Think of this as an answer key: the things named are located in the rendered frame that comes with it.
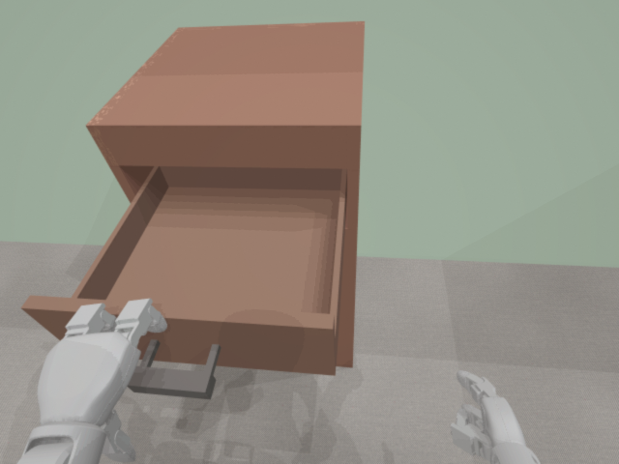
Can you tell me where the robot right hand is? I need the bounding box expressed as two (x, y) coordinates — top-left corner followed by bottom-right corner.
(451, 370), (526, 462)

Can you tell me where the robot left hand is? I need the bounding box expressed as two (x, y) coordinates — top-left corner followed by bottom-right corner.
(38, 299), (167, 462)

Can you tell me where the right robot forearm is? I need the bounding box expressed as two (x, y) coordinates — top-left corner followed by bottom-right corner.
(490, 442), (541, 464)

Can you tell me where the drawer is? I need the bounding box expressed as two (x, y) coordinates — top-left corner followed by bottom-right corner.
(21, 166), (347, 376)

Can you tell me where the handle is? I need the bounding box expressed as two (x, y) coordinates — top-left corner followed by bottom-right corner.
(128, 339), (221, 399)

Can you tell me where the left robot forearm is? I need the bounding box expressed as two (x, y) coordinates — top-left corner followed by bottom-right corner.
(16, 420), (106, 464)

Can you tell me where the cabinet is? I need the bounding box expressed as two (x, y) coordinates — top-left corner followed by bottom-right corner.
(86, 21), (365, 367)

